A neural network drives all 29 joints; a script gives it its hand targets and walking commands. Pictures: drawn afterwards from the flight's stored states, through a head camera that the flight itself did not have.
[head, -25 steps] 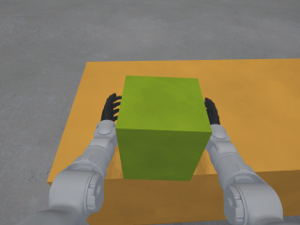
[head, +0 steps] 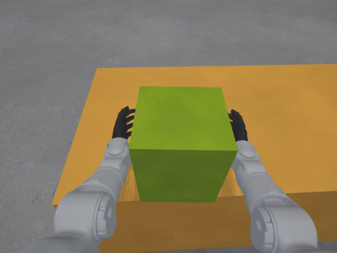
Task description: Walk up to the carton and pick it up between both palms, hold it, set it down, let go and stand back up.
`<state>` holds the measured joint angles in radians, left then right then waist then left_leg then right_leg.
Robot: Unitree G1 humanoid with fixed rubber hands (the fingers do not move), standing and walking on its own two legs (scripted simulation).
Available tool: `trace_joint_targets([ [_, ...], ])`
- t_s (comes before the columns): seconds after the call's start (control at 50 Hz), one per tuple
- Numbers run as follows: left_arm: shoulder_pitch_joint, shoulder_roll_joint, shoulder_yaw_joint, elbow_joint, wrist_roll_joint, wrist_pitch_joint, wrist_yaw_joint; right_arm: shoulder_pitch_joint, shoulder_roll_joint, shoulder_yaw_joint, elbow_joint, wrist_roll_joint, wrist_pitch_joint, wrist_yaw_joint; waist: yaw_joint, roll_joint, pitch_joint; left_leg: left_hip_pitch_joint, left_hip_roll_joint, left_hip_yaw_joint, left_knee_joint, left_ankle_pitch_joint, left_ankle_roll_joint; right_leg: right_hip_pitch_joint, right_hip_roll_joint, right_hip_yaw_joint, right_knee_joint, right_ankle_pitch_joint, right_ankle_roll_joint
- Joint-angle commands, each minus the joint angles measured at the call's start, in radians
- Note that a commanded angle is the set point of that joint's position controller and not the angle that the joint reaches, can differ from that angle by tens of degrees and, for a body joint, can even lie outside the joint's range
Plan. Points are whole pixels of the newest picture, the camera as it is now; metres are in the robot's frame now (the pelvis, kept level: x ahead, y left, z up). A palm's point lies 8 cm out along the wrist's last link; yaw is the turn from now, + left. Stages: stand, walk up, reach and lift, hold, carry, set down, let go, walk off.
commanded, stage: set down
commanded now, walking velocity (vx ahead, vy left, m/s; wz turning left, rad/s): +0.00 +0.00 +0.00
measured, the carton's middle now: (178, 147) +0.39 -0.01 +0.03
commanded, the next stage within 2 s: none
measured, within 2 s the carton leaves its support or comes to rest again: neither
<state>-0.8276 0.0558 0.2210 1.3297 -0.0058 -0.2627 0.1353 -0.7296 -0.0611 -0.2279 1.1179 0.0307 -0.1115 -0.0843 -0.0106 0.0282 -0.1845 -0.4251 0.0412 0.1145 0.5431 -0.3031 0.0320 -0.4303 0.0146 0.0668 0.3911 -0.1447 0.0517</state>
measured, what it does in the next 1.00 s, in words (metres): stands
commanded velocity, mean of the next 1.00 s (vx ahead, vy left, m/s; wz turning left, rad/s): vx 0.00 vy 0.00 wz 0.00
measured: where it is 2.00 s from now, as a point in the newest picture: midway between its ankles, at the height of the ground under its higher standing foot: outside the picture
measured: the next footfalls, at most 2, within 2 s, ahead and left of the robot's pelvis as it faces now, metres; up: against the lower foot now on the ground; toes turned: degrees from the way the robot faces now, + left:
none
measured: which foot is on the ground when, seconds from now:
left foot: down 0.00-1.00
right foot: down 0.00-1.00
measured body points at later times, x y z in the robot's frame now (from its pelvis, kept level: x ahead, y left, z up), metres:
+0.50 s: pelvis +0.00 -0.01 +0.00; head +0.02 -0.01 +0.45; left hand +0.41 +0.15 +0.05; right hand +0.41 -0.16 +0.06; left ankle -0.02 +0.08 -0.74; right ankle +0.02 -0.16 -0.74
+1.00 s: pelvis -0.03 -0.02 +0.00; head -0.02 -0.02 +0.45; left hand +0.35 +0.17 +0.03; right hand +0.34 -0.18 +0.04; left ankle -0.02 +0.08 -0.74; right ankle +0.02 -0.16 -0.74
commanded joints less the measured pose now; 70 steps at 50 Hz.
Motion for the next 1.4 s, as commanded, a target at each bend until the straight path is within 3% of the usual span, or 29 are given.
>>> trace_joint_targets([
  [0.0, -0.7, 0.193, -0.049, -0.218, -0.027, -0.026, -0.003, -0.673, -0.089, 0.062, -0.221, 0.007, -0.078, 0.0, 0.013, -0.013, -0.463, -0.007, -0.03, -0.019, -0.014, 0.386, -0.107, 0.382, 0.036, -0.089, 0.099, 0.331, -0.052],
  [0.08, -0.701, 0.153, -0.117, -0.248, -0.086, -0.009, 0.006, -0.67, -0.03, 0.097, -0.224, 0.028, -0.063, -0.017, 0.013, -0.027, -0.47, -0.004, -0.033, -0.017, 0.003, 0.416, -0.112, 0.347, 0.033, -0.094, 0.107, 0.332, -0.045],
  [0.26, -0.641, 0.268, -0.089, -0.284, -0.13, -0.02, -0.002, -0.637, -0.109, 0.148, -0.246, 0.106, -0.083, -0.054, 0.029, -0.045, -0.632, -0.02, -0.044, -0.018, 0.057, 0.607, -0.129, 0.462, 0.027, -0.064, 0.166, 0.569, -0.025],
  [0.42, -0.636, 0.302, -0.096, -0.265, -0.15, -0.013, -0.013, -0.636, -0.138, 0.168, -0.231, 0.135, -0.094, -0.069, 0.01, -0.034, -0.617, -0.009, -0.042, -0.032, 0.062, 0.634, -0.136, 0.459, 0.029, -0.064, 0.164, 0.571, -0.022],
  [0.52, -0.602, 0.322, -0.085, -0.244, -0.145, -0.001, -0.014, -0.618, -0.159, 0.172, -0.225, 0.138, -0.091, -0.072, 0.021, -0.033, -0.586, 0.013, -0.041, -0.034, 0.063, 0.639, -0.136, 0.442, 0.035, -0.069, 0.156, 0.539, -0.021],
  [0.6, -0.486, 0.325, -0.066, -0.306, -0.132, -0.003, -0.028, -0.495, -0.153, 0.21, -0.237, 0.155, -0.11, -0.074, 0.025, -0.025, -0.58, 0.061, -0.044, -0.041, 0.059, 0.685, -0.136, 0.488, 0.035, -0.062, 0.153, 0.594, -0.018],
  [0.66, -0.454, 0.325, -0.065, -0.275, -0.125, -0.004, -0.039, -0.472, -0.161, 0.212, -0.239, 0.154, -0.118, -0.071, 0.024, -0.03, -0.531, 0.074, -0.047, -0.048, 0.05, 0.668, -0.134, 0.479, 0.039, -0.069, 0.137, 0.547, -0.018],
  [0.7, -0.403, 0.333, -0.055, -0.345, -0.115, 0.002, -0.043, -0.431, -0.172, 0.217, -0.277, 0.162, -0.136, -0.074, 0.029, -0.027, -0.548, 0.112, -0.049, -0.049, 0.052, 0.698, -0.137, 0.491, 0.044, -0.07, 0.132, 0.573, -0.018],
  [0.76, -0.406, 0.331, -0.06, -0.334, -0.114, -0.002, -0.054, -0.436, -0.163, 0.202, -0.289, 0.155, -0.136, -0.072, 0.023, -0.026, -0.513, 0.099, -0.056, -0.05, 0.027, 0.628, -0.13, 0.488, 0.04, -0.071, 0.113, 0.508, -0.018],
  [0.8, -0.337, 0.327, -0.068, -0.42, -0.128, -0.004, -0.057, -0.387, -0.162, 0.218, -0.369, 0.168, -0.145, -0.068, 0.027, -0.042, -0.545, 0.119, -0.058, -0.055, 0.023, 0.638, -0.126, 0.521, 0.042, -0.068, 0.112, 0.531, -0.016],
  [0.84, -0.304, 0.325, -0.072, -0.397, -0.122, -0.003, -0.068, -0.35, -0.168, 0.209, -0.369, 0.163, -0.144, -0.061, 0.024, -0.029, -0.466, 0.11, -0.06, -0.06, 0.005, 0.584, -0.12, 0.508, 0.04, -0.071, 0.103, 0.483, -0.018],
  [0.9, -0.303, 0.35, -0.08, -0.456, -0.144, -0.013, -0.064, -0.349, -0.166, 0.204, -0.457, 0.157, -0.127, -0.055, 0.04, -0.064, -0.495, 0.077, -0.067, -0.054, -0.021, 0.469, -0.099, 0.527, 0.032, -0.06, 0.092, 0.421, -0.018],
  [0.92, -0.216, 0.338, -0.091, -0.508, -0.151, -0.013, -0.066, -0.27, -0.163, 0.218, -0.504, 0.17, -0.132, -0.053, 0.039, -0.068, -0.502, 0.099, -0.065, -0.061, -0.026, 0.488, -0.096, 0.55, 0.036, -0.06, 0.094, 0.456, -0.019],
  [0.98, -0.246, 0.358, -0.107, -0.512, -0.17, -0.012, -0.068, -0.284, -0.17, 0.203, -0.545, 0.157, -0.098, -0.04, 0.042, -0.082, -0.446, 0.06, -0.068, -0.06, -0.064, 0.332, -0.077, 0.525, 0.028, -0.054, 0.08, 0.335, -0.019],
  [1.0, -0.171, 0.346, -0.114, -0.541, -0.174, -0.009, -0.068, -0.212, -0.162, 0.215, -0.567, 0.159, -0.092, -0.036, 0.046, -0.094, -0.415, 0.073, -0.067, -0.065, -0.074, 0.307, -0.068, 0.532, 0.028, -0.053, 0.075, 0.315, -0.021],
  [1.02, -0.249, 0.359, -0.118, -0.533, -0.185, -0.006, -0.066, -0.279, -0.172, 0.199, -0.571, 0.15, -0.07, -0.033, 0.044, -0.092, -0.418, 0.05, -0.066, -0.063, -0.085, 0.247, -0.063, 0.506, 0.024, -0.051, 0.07, 0.248, -0.025],
  [1.1, -0.157, 0.361, -0.141, -0.63, -0.202, -0.004, -0.061, -0.16, -0.154, 0.2, -0.603, 0.156, -0.045, -0.022, 0.053, -0.064, -0.37, 0.088, -0.063, -0.075, -0.107, 0.184, -0.054, 0.484, 0.025, -0.046, 0.059, 0.168, -0.038],
  [1.18, -0.119, 0.364, -0.165, -0.654, -0.218, 0.02, -0.067, -0.114, -0.149, 0.187, -0.65, 0.147, -0.026, -0.021, 0.051, -0.062, -0.327, 0.073, -0.064, -0.081, -0.135, 0.087, -0.042, 0.48, 0.025, -0.041, 0.047, 0.075, -0.042],
  [1.28, 0.064, 0.339, -0.181, -0.768, -0.216, 0.064, -0.074, 0.047, -0.15, 0.193, -0.729, 0.159, -0.011, -0.013, 0.061, -0.052, -0.262, 0.135, -0.056, -0.094, -0.161, 0.092, -0.048, 0.502, 0.028, -0.046, 0.029, 0.083, -0.052],
  [1.3, -0.019, 0.351, -0.187, -0.765, -0.222, 0.071, -0.072, -0.033, -0.164, 0.17, -0.75, 0.146, 0.0, -0.011, 0.054, -0.046, -0.27, 0.118, -0.055, -0.093, -0.165, 0.062, -0.048, 0.474, 0.026, -0.043, 0.025, 0.041, -0.055],
  [1.34, 0.184, 0.321, -0.183, -0.848, -0.208, 0.093, -0.078, 0.152, -0.156, 0.2, -0.79, 0.167, -0.005, -0.006, 0.064, -0.06, -0.232, 0.166, -0.051, -0.101, -0.174, 0.106, -0.045, 0.525, 0.028, -0.048, 0.02, 0.097, -0.058],
  [1.38, 0.087, 0.346, -0.185, -0.823, -0.223, 0.105, -0.078, 0.061, -0.161, 0.177, -0.821, 0.149, 0.017, -0.004, 0.061, -0.062, -0.231, 0.123, -0.051, -0.098, -0.184, 0.034, -0.04, 0.484, 0.026, -0.043, 0.019, 0.005, -0.06],
])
